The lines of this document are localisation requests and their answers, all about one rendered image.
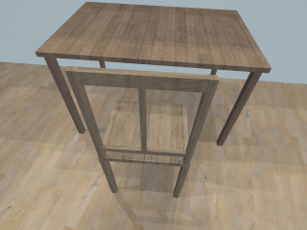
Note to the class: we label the chair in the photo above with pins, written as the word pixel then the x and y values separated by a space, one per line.
pixel 143 132

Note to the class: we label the table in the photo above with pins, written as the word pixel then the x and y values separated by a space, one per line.
pixel 156 35

